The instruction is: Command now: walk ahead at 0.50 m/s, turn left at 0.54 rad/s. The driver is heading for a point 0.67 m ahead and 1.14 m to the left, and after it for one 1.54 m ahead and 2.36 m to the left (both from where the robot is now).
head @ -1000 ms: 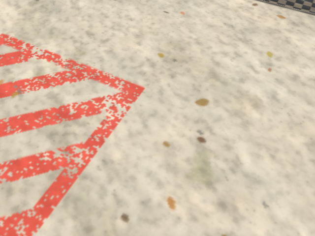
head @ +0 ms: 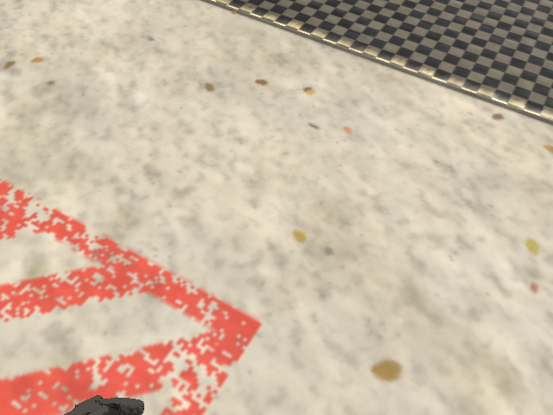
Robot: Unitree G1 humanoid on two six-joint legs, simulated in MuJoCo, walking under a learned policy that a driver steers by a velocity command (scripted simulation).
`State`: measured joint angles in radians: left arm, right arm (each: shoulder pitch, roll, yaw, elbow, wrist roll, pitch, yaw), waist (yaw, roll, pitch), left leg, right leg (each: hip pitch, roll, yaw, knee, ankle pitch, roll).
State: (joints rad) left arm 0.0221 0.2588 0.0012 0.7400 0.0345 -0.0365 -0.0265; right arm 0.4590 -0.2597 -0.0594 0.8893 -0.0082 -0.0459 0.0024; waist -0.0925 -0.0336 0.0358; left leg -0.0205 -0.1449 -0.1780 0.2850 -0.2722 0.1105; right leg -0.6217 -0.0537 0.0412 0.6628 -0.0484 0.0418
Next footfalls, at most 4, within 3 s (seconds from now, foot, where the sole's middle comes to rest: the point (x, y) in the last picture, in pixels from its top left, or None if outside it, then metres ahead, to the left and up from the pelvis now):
0.10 right None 0.23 -0.12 -0.78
0.62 left None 0.44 0.16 -0.78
1.16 right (184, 295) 0.79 0.19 -0.78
1.68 left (49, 303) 0.79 0.54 -0.78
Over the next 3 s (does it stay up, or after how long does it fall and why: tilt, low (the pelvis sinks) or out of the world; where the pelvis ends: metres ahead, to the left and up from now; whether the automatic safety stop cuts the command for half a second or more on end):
stays up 0.92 1.04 0.01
